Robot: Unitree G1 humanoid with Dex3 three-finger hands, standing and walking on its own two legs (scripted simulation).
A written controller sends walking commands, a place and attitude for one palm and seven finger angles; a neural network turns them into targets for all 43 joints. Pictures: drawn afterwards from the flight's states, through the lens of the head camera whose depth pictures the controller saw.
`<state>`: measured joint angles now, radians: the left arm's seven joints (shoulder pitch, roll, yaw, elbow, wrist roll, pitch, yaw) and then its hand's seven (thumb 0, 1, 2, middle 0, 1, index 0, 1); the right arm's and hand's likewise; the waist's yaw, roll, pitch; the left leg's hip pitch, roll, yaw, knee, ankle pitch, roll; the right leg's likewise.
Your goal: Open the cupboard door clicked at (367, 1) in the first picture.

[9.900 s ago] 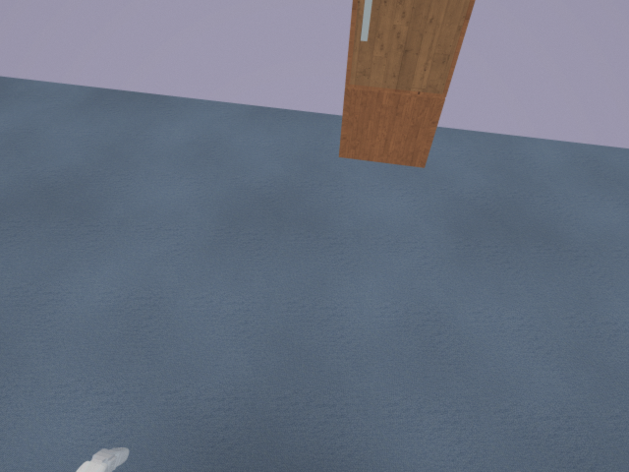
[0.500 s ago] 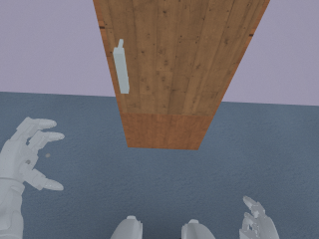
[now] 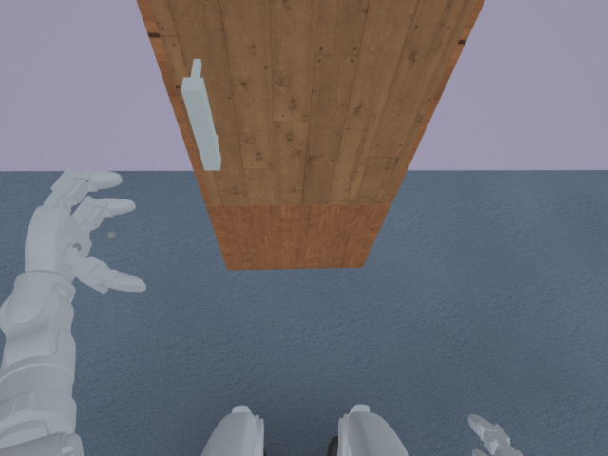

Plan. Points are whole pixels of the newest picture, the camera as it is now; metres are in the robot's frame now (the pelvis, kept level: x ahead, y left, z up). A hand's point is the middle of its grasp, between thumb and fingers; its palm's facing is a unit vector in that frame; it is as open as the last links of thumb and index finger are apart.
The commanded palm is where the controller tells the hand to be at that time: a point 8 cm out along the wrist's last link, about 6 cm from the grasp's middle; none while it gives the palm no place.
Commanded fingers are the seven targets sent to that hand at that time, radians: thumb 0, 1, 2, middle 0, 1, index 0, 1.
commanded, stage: move the hooked fingers beside the handle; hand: left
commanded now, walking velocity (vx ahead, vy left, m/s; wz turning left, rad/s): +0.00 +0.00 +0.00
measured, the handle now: (205, 118) +0.60 +0.16 +0.03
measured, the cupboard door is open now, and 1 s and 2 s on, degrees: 0 0 0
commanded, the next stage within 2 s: slide the fingers in behind the handle in 1.84 s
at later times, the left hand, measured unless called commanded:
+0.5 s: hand (138, 186) +0.46 +0.23 +0.04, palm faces +0.04 -1.00 -0.02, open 14.0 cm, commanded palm +0.44 +0.28 +0.04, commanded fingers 0.00 -0.50 0.30 -0.30 -1.20 -0.30 -1.20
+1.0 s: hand (166, 140) +0.54 +0.21 +0.04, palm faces +0.03 -1.00 -0.02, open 14.0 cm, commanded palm +0.53 +0.24 +0.03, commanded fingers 0.00 -0.50 0.30 -0.30 -1.20 -0.30 -1.20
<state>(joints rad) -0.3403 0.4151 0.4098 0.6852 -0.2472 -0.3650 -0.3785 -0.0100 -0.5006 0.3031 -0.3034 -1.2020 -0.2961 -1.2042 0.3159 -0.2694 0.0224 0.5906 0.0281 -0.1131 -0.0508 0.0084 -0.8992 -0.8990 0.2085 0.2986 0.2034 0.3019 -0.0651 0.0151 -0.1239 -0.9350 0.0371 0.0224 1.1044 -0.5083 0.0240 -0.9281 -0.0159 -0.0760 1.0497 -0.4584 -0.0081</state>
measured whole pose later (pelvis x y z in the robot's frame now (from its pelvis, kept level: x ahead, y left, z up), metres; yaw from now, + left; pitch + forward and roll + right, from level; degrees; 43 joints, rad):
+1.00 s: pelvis -0.01 +0.01 -0.02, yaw -2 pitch +28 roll -4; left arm -1.00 0.64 0.48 1.23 -0.05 -0.41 -0.28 -0.01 -0.50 0.30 -0.30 -1.20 -0.30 -1.20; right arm 0.38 -0.27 0.05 0.62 -0.03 0.06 -0.01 0.00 -0.90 -0.90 0.21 0.30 0.20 0.30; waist -0.22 0.03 -0.11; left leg -1.18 0.06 0.01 1.22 -0.53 0.03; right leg -1.15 0.00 -0.09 1.12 -0.46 0.00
